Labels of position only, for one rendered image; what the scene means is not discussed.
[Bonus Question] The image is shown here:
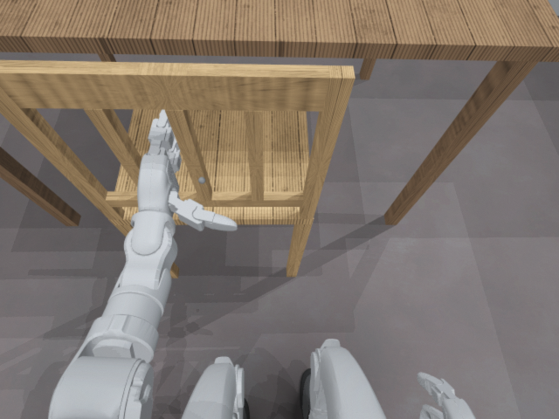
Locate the left robot forearm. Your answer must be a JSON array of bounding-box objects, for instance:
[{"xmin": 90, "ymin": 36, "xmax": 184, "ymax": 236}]
[{"xmin": 48, "ymin": 210, "xmax": 177, "ymax": 419}]

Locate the chair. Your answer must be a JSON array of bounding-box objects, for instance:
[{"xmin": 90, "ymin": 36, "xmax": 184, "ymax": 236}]
[{"xmin": 0, "ymin": 60, "xmax": 355, "ymax": 278}]

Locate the right robot shin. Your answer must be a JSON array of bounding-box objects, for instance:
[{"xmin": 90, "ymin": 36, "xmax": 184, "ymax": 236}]
[{"xmin": 308, "ymin": 339, "xmax": 352, "ymax": 419}]

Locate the robot right thigh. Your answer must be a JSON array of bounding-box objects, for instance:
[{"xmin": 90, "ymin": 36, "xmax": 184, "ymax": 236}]
[{"xmin": 310, "ymin": 347, "xmax": 386, "ymax": 419}]

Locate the left robot upper arm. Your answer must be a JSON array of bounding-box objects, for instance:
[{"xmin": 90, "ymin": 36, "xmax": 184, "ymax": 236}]
[{"xmin": 52, "ymin": 356, "xmax": 154, "ymax": 419}]

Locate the robot left hand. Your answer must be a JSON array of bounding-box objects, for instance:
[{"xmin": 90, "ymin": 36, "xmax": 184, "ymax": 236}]
[{"xmin": 137, "ymin": 110, "xmax": 238, "ymax": 231}]

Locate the robot right hand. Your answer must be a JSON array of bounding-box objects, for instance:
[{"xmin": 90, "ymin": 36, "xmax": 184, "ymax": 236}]
[{"xmin": 417, "ymin": 372, "xmax": 476, "ymax": 419}]

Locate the table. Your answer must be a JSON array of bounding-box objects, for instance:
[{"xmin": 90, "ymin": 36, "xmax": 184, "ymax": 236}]
[{"xmin": 0, "ymin": 0, "xmax": 559, "ymax": 226}]

